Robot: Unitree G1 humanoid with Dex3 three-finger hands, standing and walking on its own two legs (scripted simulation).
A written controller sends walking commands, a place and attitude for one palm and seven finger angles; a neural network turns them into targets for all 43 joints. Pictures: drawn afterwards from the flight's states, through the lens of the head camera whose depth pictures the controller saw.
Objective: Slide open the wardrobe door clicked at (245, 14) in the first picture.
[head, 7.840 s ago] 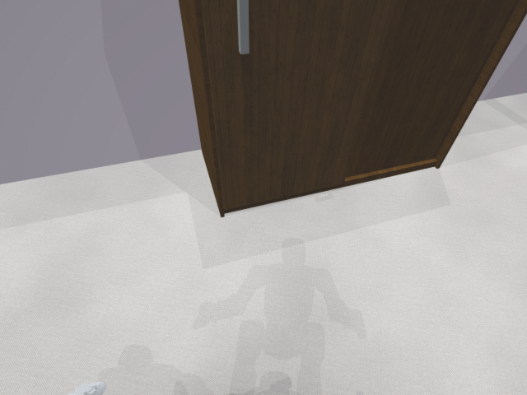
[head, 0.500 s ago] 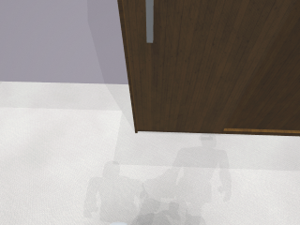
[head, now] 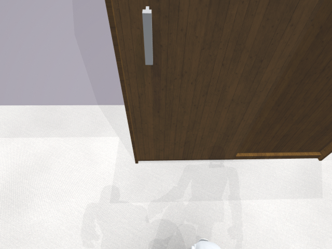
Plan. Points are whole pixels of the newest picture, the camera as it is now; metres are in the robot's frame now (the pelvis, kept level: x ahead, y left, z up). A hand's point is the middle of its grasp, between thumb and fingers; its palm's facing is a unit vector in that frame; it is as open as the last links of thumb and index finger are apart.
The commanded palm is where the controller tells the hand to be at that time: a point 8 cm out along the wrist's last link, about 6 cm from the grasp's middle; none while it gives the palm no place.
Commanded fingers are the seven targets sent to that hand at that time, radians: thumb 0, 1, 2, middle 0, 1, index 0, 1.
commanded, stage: take the last steps up to it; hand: left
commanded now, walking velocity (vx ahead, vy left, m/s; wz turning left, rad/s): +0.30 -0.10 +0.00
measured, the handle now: (148, 36) +0.72 +0.08 +0.15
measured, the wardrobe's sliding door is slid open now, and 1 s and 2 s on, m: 0.00 0.00 0.00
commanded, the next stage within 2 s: come to a stop and stand still in 0.46 s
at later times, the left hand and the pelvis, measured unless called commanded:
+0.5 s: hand out of the picture +0.14 +0.13 -0.19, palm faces +0.11 -0.99 -0.11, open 7.3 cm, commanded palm none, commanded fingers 0.00 0.90 0.90 -0.20 -0.30 -0.20 -0.30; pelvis +0.18 -0.03 -0.01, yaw +2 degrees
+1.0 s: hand (131, 196) +0.30 +0.12 -0.17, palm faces +0.05 -0.96 -0.27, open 7.3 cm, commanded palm none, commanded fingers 0.00 0.90 0.90 -0.20 -0.30 -0.20 -0.30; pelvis +0.23 -0.08 -0.01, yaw +1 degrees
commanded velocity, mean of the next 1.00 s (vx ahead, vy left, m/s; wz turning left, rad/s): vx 0.02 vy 0.00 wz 0.03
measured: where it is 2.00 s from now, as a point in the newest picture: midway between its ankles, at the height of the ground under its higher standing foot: outside the picture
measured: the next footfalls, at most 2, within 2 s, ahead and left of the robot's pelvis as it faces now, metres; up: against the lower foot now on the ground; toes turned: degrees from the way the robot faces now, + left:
right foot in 0.06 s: +0.15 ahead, -0.15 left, +0.00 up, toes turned -7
left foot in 0.48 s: +0.28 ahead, +0.07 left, +0.00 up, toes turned +10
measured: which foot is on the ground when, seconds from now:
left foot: down 0.00-0.06, up 0.08-0.46, down 0.48-0.88, up 0.90-1.00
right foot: up 0.00-0.04, down 0.06-0.50, up 0.52-0.86, down 0.88-1.00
